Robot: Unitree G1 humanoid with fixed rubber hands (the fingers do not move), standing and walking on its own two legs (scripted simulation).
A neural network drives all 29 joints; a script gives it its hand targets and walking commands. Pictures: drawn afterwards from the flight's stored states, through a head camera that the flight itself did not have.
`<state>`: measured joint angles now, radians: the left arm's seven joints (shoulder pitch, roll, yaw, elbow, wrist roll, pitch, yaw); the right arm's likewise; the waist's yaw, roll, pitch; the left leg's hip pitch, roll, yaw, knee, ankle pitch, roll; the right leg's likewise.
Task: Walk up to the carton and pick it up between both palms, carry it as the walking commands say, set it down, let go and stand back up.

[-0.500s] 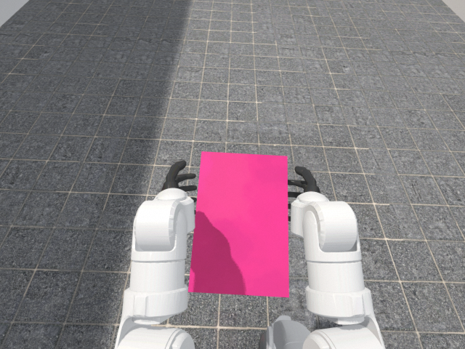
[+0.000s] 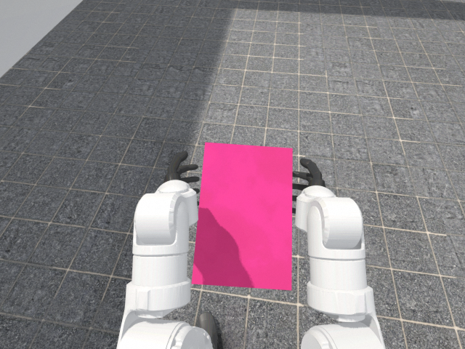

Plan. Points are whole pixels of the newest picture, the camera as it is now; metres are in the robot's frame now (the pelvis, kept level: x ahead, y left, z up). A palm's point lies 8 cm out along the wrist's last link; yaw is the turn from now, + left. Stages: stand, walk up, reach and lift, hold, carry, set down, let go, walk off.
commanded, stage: carry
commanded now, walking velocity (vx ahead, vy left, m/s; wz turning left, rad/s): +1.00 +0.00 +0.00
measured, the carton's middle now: (241, 219) +0.34 +0.00 -0.01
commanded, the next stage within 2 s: none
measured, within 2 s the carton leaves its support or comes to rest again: neither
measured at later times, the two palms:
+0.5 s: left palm (209, 38) +0.83 +0.09 +0.08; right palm (291, 38) +0.84 -0.14 +0.08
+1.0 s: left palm out of the picture +1.22 -0.04 +0.10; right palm out of the picture +1.16 -0.25 +0.10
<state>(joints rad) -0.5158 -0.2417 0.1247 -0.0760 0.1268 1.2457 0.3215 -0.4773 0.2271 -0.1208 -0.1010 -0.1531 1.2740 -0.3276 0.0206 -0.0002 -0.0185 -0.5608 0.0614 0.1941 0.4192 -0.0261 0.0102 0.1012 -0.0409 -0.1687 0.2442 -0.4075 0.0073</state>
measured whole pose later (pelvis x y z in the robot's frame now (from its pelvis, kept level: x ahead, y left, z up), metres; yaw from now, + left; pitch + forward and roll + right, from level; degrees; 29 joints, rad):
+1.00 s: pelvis +0.87 -0.07 +0.03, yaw -16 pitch +5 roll -3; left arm -0.47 -0.22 0.11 -0.16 0.11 1.20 0.32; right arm -0.44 0.21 -0.11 -0.15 -0.14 1.25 -0.24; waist 0.01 -0.01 0.05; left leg -0.15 0.20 0.34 0.33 -0.23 -0.05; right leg -0.61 -0.01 -0.11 0.85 -0.27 0.01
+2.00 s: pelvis +0.95 -0.31 +0.00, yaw -48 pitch +3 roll -1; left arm -0.51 -0.24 0.14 -0.01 0.15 1.22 0.31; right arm -0.51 0.24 -0.14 -0.04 -0.12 1.29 -0.41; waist -0.04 0.01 0.03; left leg -0.54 0.15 0.15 1.00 -0.50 -0.13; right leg -0.39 0.10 -0.04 0.59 -0.25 -0.09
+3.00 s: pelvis +0.59 -0.32 -0.01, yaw -82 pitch +1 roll -2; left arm -0.54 -0.25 0.18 -0.02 0.12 1.25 0.39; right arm -0.56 0.26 -0.16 0.03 -0.21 1.25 -0.29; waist 0.07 0.02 0.00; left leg -0.39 0.36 0.19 0.65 -0.23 -0.16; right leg -0.35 -0.03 -0.03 0.61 -0.30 0.03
